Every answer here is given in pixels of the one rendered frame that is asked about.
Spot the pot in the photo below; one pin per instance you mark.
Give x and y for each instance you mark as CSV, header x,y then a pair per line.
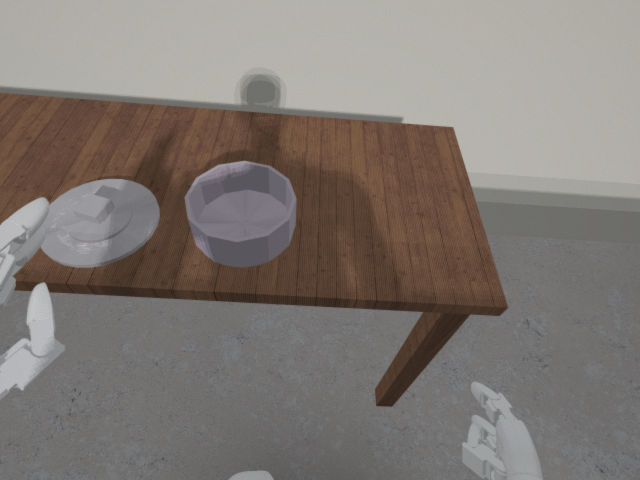
x,y
241,214

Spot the knob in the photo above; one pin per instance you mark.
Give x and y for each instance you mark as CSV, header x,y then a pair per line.
x,y
94,208

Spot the robot left hand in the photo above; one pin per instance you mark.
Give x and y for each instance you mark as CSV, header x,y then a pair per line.
x,y
21,236

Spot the robot right hand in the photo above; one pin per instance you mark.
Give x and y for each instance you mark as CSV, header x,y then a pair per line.
x,y
509,449

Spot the lid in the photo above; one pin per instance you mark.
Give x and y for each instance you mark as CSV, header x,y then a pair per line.
x,y
78,243

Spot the table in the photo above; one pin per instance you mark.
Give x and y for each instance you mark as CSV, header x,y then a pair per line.
x,y
386,217

